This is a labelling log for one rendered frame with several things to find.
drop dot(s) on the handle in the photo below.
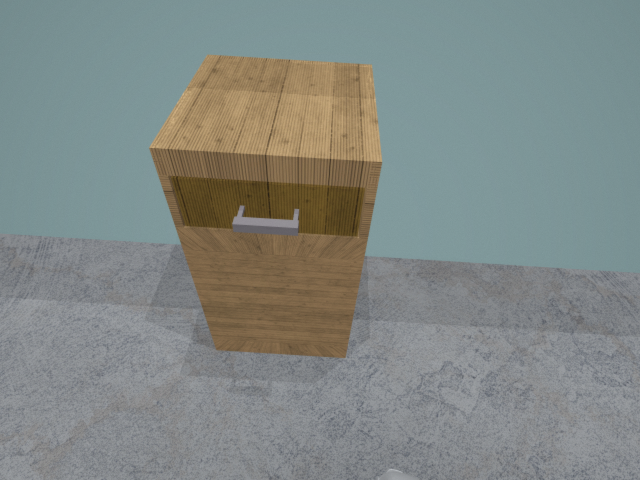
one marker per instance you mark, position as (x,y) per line
(265,225)

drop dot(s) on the cabinet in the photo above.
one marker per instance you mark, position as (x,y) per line
(275,120)

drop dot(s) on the drawer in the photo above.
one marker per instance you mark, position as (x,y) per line
(323,209)

